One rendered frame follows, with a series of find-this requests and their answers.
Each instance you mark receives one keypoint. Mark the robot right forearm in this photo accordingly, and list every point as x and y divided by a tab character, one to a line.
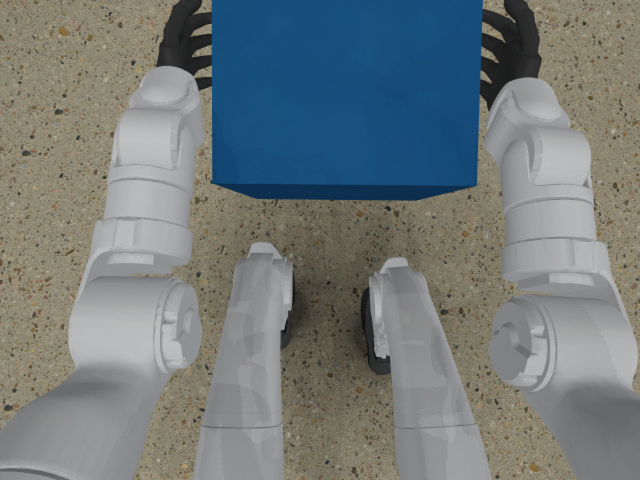
547	197

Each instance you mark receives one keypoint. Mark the robot left upper arm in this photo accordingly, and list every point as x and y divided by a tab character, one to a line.
128	335

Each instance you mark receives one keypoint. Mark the right robot hand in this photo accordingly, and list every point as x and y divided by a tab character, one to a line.
518	57

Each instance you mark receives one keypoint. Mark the left robot hand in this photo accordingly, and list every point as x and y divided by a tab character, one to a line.
177	46

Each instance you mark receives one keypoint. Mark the carton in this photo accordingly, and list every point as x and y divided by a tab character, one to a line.
345	99

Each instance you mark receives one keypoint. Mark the left robot foot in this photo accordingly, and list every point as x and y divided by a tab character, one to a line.
286	333

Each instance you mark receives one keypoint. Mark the robot right upper arm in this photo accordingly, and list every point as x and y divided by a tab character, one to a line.
574	359

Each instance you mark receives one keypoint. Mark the robot left forearm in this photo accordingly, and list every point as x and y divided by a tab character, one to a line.
150	182

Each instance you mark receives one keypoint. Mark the right robot thigh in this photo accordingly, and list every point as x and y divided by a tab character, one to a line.
436	437

